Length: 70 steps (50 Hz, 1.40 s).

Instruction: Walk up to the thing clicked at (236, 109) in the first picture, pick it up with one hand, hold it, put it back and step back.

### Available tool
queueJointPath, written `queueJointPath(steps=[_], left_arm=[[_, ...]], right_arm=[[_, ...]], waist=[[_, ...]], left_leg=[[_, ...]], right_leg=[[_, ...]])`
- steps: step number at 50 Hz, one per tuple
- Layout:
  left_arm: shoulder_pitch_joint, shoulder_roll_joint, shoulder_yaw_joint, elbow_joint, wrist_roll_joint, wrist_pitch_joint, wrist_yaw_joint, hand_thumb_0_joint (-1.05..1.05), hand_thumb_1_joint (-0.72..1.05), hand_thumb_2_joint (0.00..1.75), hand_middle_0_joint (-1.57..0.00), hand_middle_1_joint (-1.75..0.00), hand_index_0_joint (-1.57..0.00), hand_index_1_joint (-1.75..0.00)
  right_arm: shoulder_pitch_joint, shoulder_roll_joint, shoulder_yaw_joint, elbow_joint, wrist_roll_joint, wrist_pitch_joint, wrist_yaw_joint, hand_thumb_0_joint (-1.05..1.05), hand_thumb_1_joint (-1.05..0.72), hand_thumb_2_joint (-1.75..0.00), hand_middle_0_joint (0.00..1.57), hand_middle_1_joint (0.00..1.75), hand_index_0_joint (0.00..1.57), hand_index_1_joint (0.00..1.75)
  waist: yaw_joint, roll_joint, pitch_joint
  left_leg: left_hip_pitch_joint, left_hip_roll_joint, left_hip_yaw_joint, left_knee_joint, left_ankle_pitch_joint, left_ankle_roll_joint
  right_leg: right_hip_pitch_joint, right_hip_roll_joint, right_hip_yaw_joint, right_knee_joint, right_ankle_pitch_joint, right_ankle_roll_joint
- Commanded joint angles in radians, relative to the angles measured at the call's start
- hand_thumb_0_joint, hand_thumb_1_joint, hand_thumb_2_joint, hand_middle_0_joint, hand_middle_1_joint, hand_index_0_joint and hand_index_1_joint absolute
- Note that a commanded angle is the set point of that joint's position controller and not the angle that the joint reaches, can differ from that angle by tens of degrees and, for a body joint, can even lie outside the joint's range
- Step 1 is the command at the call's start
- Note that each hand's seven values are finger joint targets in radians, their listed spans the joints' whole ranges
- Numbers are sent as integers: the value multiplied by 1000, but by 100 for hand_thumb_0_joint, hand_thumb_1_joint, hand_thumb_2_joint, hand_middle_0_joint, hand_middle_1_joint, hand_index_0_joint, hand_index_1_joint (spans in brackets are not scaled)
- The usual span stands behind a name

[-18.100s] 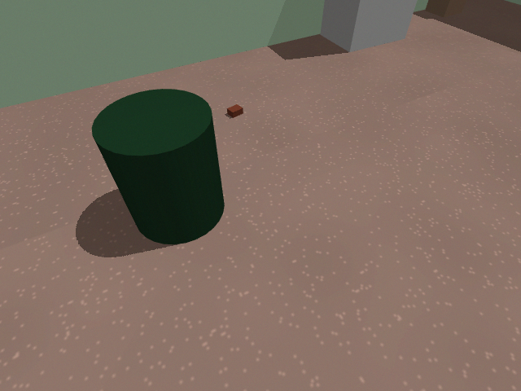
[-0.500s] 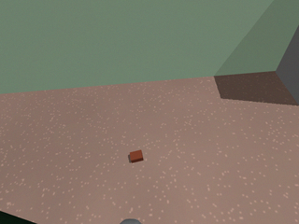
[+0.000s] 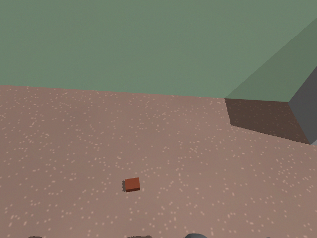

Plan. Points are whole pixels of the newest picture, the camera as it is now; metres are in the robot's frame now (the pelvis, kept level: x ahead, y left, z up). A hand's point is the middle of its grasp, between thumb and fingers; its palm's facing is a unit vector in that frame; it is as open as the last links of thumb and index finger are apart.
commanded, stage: walk up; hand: left
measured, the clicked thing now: (132, 184) +0.56 +0.15 -0.75
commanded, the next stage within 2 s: none
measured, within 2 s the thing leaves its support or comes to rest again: neither
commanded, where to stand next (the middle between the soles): +0.13 -0.02 m, yaw -3 degrees
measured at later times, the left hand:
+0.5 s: hand out of the picture +0.15 +0.23 -0.14, palm faces -0.04 -0.91 -0.42, open 7.4 cm
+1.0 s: hand out of the picture +0.16 +0.25 -0.15, palm faces +0.00 -0.94 -0.34, open 7.4 cm
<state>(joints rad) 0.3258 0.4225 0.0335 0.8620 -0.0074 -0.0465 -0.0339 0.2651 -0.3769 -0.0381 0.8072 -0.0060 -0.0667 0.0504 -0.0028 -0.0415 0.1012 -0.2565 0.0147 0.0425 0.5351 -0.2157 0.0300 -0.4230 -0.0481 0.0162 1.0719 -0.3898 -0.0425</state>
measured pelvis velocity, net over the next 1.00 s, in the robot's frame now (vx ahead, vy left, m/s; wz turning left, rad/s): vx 0.09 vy -0.01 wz -0.01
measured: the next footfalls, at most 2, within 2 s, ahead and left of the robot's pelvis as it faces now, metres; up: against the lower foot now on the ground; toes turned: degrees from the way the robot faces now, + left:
right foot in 0.22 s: +0.19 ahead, -0.15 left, +0.00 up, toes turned -3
left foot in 0.50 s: +0.10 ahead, +0.13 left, +0.00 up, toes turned +0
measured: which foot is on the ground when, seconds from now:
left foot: down 0.00-0.24, up 0.26-0.48, down 0.50-1.00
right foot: up 0.00-0.20, down 0.22-1.00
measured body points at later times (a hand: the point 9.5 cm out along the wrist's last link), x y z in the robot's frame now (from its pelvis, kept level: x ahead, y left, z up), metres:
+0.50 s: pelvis +0.06 -0.03 -0.01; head +0.10 -0.05 +0.43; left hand +0.16 +0.28 -0.11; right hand +0.14 -0.33 -0.16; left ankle +0.06 +0.12 -0.73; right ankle +0.15 -0.15 -0.73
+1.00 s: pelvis +0.09 -0.01 +0.01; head +0.10 -0.01 +0.46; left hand +0.16 +0.30 -0.12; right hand +0.17 -0.31 -0.12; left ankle +0.06 +0.13 -0.73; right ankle +0.15 -0.15 -0.73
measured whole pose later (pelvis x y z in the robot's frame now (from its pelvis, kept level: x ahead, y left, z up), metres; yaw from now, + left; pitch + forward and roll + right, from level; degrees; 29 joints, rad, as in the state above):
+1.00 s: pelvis +0.09 -0.01 +0.01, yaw -1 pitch -3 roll +0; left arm 0.11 0.36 0.00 1.14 -0.01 -0.02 -0.01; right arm 0.11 -0.36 0.00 1.10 0.00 -0.01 0.01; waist 0.02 0.00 0.06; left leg -0.11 0.02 -0.01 0.44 -0.28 -0.02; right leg -0.25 -0.06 -0.03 0.43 -0.13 0.03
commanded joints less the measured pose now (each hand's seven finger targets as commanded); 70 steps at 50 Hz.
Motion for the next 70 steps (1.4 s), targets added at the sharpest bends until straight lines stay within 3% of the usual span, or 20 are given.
queueJointPath(steps=[1, 4, 6, 8, 10, 11, 12, 13, 14, 17, 21, 25, 26, 27, 28, 29, 32, 38, 48, 70], left_arm=[[106, 173, 61, -33, 3, -17, 3, 0, 90, 90, -20, -30, -20, -30], [49, 156, 57, -36, 8, -25, 14, 0, 90, 90, -20, -30, -20, -30], [49, 146, 56, -20, 10, -29, 29, 0, 90, 90, -20, -30, -20, -30], [58, 139, 59, 4, 12, -34, 43, 0, 90, 90, -20, -30, -20, -30], [95, 178, 65, 24, 18, -44, 56, 0, 90, 90, -20, -30, -20, -30], [86, 227, 77, 19, 24, -50, 61, 0, 90, 90, -20, -30, -20, -30], [46, 251, 74, -8, 25, -54, 64, 0, 90, 90, -20, -30, -20, -30], [-14, 272, 69, -22, 18, -47, 63, 0, 90, 90, -20, -30, -20, -30], [-53, 277, 69, -23, 20, -39, 66, 0, 90, 90, -20, -30, -20, -30], [-100, 242, 60, -17, 27, -30, 65, 0, 90, 90, -20, -30, -20, -30], [-107, 230, 59, -6, 34, -17, 64, 0, 90, 90, -20, -30, -20, -30], [-180, 200, 47, 4, 20, 6, 54, 0, 90, 90, -20, -30, -20, -30], [-189, 169, 36, 4, 12, 9, 51, 0, 90, 90, -20, -30, -20, -30], [-185, 128, 24, 5, 4, 11, 47, 0, 90, 90, -20, -30, -20, -30], [-199, 125, 22, 34, -2, 16, 47, 0, 90, 90, -20, -30, -20, -30], [-192, 160, 34, 73, 6, 17, 48, 0, 90, 90, -20, -30, -20, -30], [-219, 172, 33, 95, 9, 4, 39, 0, 90, 90, -20, -30, -20, -30], [-239, 162, 15, 162, 3, 8, 33, 0, 90, 90, -20, -30, -20, -30], [-277, 150, 5, 219, -1, 3, 35, 0, 90, 90, -20, -30, -20, -30], [-324, 141, 21, 242, 16, 7, 40, 0, 90, 90, -20, -30, -20, -30]], right_arm=[[38, -277, -89, -68, -1, -20, -23, 0, -90, -90, 20, 30, 20, 30], [6, -270, -78, -73, -9, -5, -26, 0, -90, -90, 20, 30, 20, 30], [-8, -249, -68, -78, -12, 8, -29, 0, -90, -90, 20, 30, 20, 30], [-25, -241, -63, -70, -1, 24, -33, 0, -90, -90, 20, 30, 20, 30], [-58, -193, -46, -76, 17, 39, -37, 0, -90, -90, 20, 30, 20, 30], [-19, -138, -30, -68, 25, 44, -39, 0, -90, -90, 20, 30, 20, 30], [38, -98, -11, -47, 23, 60, -42, 0, -90, -90, 20, 30, 20, 30], [45, -181, -36, -27, 18, 78, -52, 0, -90, -90, 20, 30, 20, 30], [28, -199, -43, -11, 11, 83, -56, 0, -90, -90, 20, 30, 20, 30], [29, -211, -48, 45, 17, 86, -51, 0, -90, -90, 20, 30, 20, 30], [7, -199, -42, 84, 5, 86, -48, 0, -90, -90, 20, 30, 20, 30], [24, -184, -40, 145, -6, 62, -51, 0, -90, -90, 20, 30, 20, 30], [25, -204, -44, 154, -16, 53, -56, 0, -90, -90, 20, 30, 20, 30], [-13, -248, -50, 142, -26, 44, -59, 0, -90, -90, 20, 30, 20, 30], [-131, -279, -48, 125, -15, 40, -54, 0, -90, -90, 20, 30, 20, 30], [-187, -269, -41, 129, -6, 44, -48, 0, -90, -90, 20, 30, 20, 30], [-133, -200, -13, 161, -7, 39, -46, 0, -90, -90, 20, 30, 20, 30], [-181, -217, -11, 200, -4, 39, -46, 0, -90, -90, 20, 30, 20, 30], [-176, -207, -15, 241, 9, 39, -55, 0, -90, -90, 20, 30, 20, 30], [-204, -186, -11, 282, 1, 53, -48, 0, -90, -90, 20, 30, 20, 30]], waist=[[1, 228, -23], [-2, 225, 0], [4, 206, -35], [23, 166, -77], [58, 60, -128], [55, -93, -160], [25, -151, -152], [14, -75, -135], [16, -116, -107], [5, -150, -124], [28, -173, -178], [-10, -123, -175], [-15, -75, -180], [4, 48, -173], [38, 128, -102], [52, 139, -67], [27, 78, -68], [37, 121, -42], [11, 54, -160], [9, 12, -128]], left_leg=[[29, 208, -178, -272, 8, 189], [-28, 222, -132, -218, 170, 216], [-55, 213, -110, -126, 376, 203], [-76, 188, -87, -17, 419, 165], [-89, 106, -36, 144, 182, 85], [-147, 44, -2, 265, -35, 40], [-181, -23, -46, 344, -319, 1], [-131, -6, -96, 403, -402, 4], [-135, 16, -88, 410, -423, 9], [-133, 28, -107, 370, -332, 0], [-102, 13, -72, 228, -284, -19], [69, -16, -18, -52, -93, -15], [109, 29, -78, -95, -33, -1], [84, 148, -260, -165, -36, 35], [-59, 214, -339, -197, -140, 75], [-175, 208, -290, -183, -232, 93], [-104, 88, -153, -144, -155, 22], [-86, 114, -172, -220, -207, 24], [102, 107, -116, -195, 144, 3], [121, 95, -102, -260, 62, -8]], right_leg=[[-57, -45, -6, -141, 86, 36], [2, -46, -39, -308, 119, 54], [83, -15, -64, -349, 171, 55], [192, 24, -82, -443, 268, 42], [302, 21, -65, -585, 399, 21], [349, -114, 110, -634, 499, -14], [303, -310, 412, -730, 474, -82], [223, -341, 430, -726, 360, -178], [170, -337, 448, -729, 293, -205], [177, -234, 281, -712, 181, -129], [219, -203, 233, -680, 158, -128], [101, -165, 134, -595, 129, -84], [58, -155, 115, -558, 153, -48], [31, -93, 64, -487, 147, -4], [83, -7, -9, -503, 36, 26], [206, -11, -4, -485, 1, 21], [205, -81, 91, -599, 137, -7], [234, -53, 47, -660, 124, 11], [309, -96, 41, -682, 452, 22], [312, -102, 61, -781, 296, 38]])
